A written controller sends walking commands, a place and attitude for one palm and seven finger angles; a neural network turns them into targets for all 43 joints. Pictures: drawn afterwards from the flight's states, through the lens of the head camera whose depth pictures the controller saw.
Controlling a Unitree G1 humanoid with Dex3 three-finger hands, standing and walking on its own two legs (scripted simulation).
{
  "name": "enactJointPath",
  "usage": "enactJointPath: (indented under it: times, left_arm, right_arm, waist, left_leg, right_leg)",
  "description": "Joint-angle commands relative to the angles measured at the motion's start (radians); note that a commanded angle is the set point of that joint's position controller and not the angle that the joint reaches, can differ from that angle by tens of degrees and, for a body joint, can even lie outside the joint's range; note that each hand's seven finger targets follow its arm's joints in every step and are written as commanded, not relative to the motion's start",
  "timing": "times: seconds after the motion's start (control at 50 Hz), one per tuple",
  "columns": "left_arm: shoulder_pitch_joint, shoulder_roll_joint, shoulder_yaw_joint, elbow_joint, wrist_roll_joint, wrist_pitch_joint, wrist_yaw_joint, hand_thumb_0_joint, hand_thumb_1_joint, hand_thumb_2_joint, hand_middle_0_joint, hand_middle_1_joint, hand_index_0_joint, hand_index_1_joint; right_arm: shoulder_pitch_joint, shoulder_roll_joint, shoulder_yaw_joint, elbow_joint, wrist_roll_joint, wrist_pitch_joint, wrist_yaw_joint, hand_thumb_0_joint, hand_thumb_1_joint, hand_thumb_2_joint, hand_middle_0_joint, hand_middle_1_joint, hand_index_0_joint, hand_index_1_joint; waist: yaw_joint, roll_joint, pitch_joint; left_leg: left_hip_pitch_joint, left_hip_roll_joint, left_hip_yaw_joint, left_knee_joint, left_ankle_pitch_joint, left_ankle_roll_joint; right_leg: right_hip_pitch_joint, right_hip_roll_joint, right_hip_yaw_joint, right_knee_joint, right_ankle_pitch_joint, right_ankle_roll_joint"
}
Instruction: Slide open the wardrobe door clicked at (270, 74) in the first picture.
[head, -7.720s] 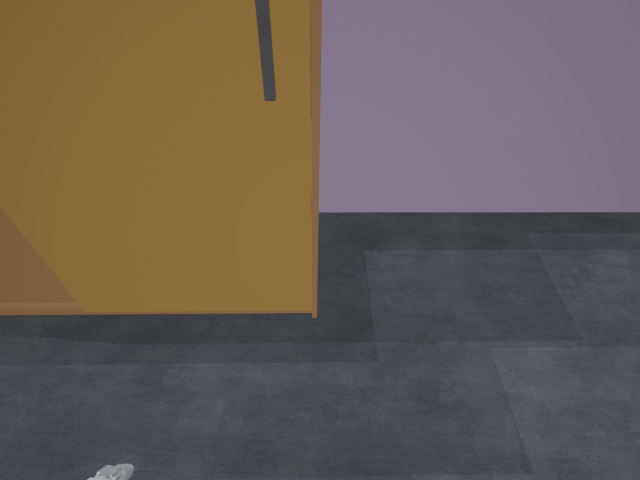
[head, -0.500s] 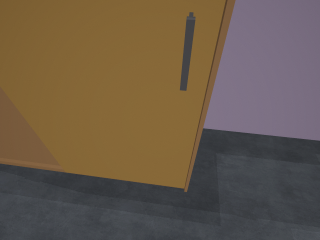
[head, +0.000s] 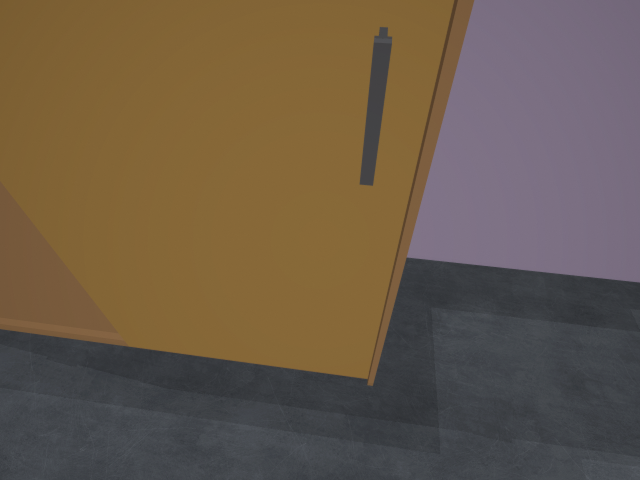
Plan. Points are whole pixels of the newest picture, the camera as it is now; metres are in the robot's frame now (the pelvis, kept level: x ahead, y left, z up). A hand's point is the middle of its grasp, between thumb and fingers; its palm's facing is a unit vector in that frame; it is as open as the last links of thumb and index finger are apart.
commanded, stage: look again from close up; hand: right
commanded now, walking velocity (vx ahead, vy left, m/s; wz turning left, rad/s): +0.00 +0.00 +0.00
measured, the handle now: (374, 112) +0.53 -0.04 +0.21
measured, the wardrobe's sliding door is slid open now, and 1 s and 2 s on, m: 0.00 0.00 0.00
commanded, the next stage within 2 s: shuffle to correct the standing spot in 0.86 s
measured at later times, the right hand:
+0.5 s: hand out of the picture +0.02 -0.19 -0.17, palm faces +0.00 +0.97 -0.23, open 7.4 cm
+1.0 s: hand out of the picture +0.03 -0.19 -0.17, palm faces +0.01 +0.97 -0.25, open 7.4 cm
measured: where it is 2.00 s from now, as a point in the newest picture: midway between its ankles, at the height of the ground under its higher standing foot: outside the picture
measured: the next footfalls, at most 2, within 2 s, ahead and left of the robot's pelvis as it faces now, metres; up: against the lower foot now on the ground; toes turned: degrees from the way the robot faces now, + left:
right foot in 1.70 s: +0.12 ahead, -0.03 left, +0.00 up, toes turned -14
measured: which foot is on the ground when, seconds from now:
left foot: down 0.00-1.00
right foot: down 0.00-1.00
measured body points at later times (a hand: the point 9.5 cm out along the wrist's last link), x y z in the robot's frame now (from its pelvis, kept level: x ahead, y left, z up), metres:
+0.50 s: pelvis +0.01 +0.01 +0.00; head +0.01 +0.00 +0.45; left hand +0.04 +0.26 -0.15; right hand +0.02 -0.24 -0.16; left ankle -0.03 +0.13 -0.75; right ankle +0.02 -0.08 -0.75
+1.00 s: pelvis +0.01 +0.02 +0.00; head +0.02 +0.01 +0.45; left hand +0.06 +0.28 -0.14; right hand +0.04 -0.24 -0.15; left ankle -0.03 +0.13 -0.75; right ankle +0.02 -0.08 -0.75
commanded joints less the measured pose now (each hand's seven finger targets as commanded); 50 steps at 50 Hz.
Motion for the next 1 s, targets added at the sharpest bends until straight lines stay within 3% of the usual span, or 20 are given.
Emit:
enactJointPath:
  times: [0.0, 0.24, 0.38, 0.48, 0.66, 0.94, 0.98]
  left_arm:
    - [0.032, 0.136, 0.019, -0.033, 0.003, -0.021, 0.010, 0.000, 0.900, 0.900, -0.200, -0.300, -0.200, -0.300]
    - [0.004, 0.165, 0.019, -0.036, 0.005, -0.020, 0.009, 0.000, 0.900, 0.900, -0.200, -0.300, -0.200, -0.300]
    - [-0.009, 0.175, 0.019, -0.039, 0.004, -0.024, 0.009, 0.000, 0.900, 0.900, -0.200, -0.300, -0.200, -0.300]
    - [-0.021, 0.185, 0.017, -0.039, 0.004, -0.023, 0.009, 0.000, 0.900, 0.900, -0.200, -0.300, -0.200, -0.300]
    - [-0.035, 0.199, 0.016, -0.044, 0.004, -0.025, 0.009, 0.000, 0.900, 0.900, -0.200, -0.300, -0.200, -0.300]
    - [-0.063, 0.228, 0.015, -0.047, 0.006, -0.024, 0.008, 0.000, 0.900, 0.900, -0.200, -0.300, -0.200, -0.300]
    - [-0.044, 0.158, -0.002, -0.031, 0.007, -0.019, 0.007, 0.000, 0.900, 0.900, -0.200, -0.300, -0.200, -0.300]
  right_arm:
    - [0.048, -0.119, -0.019, -0.029, 0.000, -0.010, -0.011, 0.000, -0.900, -0.900, 0.200, 0.300, 0.200, 0.300]
    - [0.019, -0.146, -0.021, -0.033, 0.001, -0.009, -0.006, 0.000, -0.900, -0.900, 0.200, 0.300, 0.200, 0.300]
    - [0.006, -0.160, -0.023, -0.035, 0.001, -0.013, -0.006, 0.000, -0.900, -0.900, 0.200, 0.300, 0.200, 0.300]
    - [-0.006, -0.173, -0.023, -0.035, 0.001, -0.013, -0.005, 0.000, -0.900, -0.900, 0.200, 0.300, 0.200, 0.300]
    - [-0.016, -0.191, -0.025, -0.037, 0.001, -0.015, -0.003, 0.000, -0.900, -0.900, 0.200, 0.300, 0.200, 0.300]
    - [-0.046, -0.218, -0.027, -0.042, 0.002, -0.015, 0.002, 0.000, -0.900, -0.900, 0.200, 0.300, 0.200, 0.300]
    - [-0.006, -0.149, -0.011, -0.019, 0.007, -0.007, -0.001, 0.000, -0.900, -0.900, 0.200, 0.300, 0.200, 0.300]
  waist:
    - [-0.002, -0.010, 0.037]
    - [-0.002, -0.019, 0.038]
    - [-0.002, -0.011, 0.003]
    - [-0.003, -0.007, 0.020]
    - [-0.006, -0.008, -0.009]
    - [-0.005, -0.011, 0.008]
    - [-0.003, -0.006, -0.010]
  left_leg:
    - [-0.073, 0.090, -0.079, -0.073, 0.088, 0.032]
    - [-0.073, 0.092, -0.080, -0.082, 0.081, 0.032]
    - [-0.047, 0.096, -0.084, -0.085, 0.132, 0.034]
    - [-0.048, 0.096, -0.084, -0.093, 0.129, 0.033]
    - [-0.023, 0.102, -0.082, -0.100, 0.160, 0.035]
    - [-0.027, 0.103, -0.085, -0.114, 0.136, 0.035]
    - [-0.021, 0.101, -0.066, -0.113, 0.111, 0.018]
  right_leg:
    - [0.023, -0.152, 0.159, -0.089, 0.053, 0.030]
    - [0.028, -0.153, 0.165, -0.099, 0.041, 0.032]
    - [0.053, -0.156, 0.159, -0.076, 0.135, 0.029]
    - [0.046, -0.156, 0.160, -0.079, 0.130, 0.032]
    - [0.062, -0.158, 0.164, -0.071, 0.170, 0.030]
    - [0.055, -0.156, 0.167, -0.083, 0.137, 0.035]
    - [0.065, -0.159, 0.169, -0.081, 0.131, 0.041]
